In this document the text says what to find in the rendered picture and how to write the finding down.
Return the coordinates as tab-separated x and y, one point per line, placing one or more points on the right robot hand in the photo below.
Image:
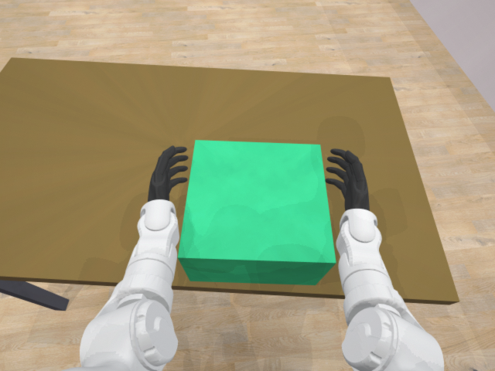
354	188

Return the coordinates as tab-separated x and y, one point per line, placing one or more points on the left robot hand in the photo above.
160	184

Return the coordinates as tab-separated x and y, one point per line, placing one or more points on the right robot forearm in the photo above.
364	278

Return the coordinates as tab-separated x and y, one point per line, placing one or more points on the left robot forearm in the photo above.
151	268

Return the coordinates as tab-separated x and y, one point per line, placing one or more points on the table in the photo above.
79	142

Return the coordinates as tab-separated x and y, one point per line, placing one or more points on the left robot upper arm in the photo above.
137	337

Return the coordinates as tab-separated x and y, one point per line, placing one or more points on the right robot upper arm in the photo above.
379	340

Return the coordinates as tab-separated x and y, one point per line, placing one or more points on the carton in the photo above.
256	212

